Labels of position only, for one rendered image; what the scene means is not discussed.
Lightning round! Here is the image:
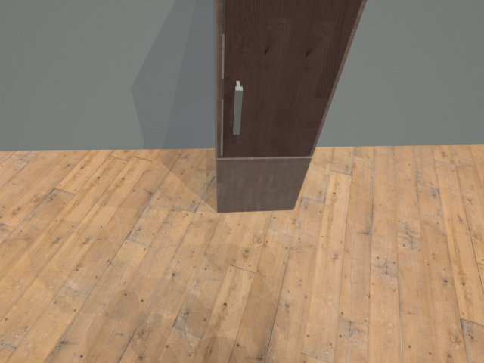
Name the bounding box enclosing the handle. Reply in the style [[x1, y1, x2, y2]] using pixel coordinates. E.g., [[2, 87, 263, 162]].
[[233, 81, 243, 135]]

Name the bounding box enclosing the cupboard door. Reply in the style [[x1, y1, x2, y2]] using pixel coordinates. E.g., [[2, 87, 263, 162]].
[[222, 0, 362, 157]]

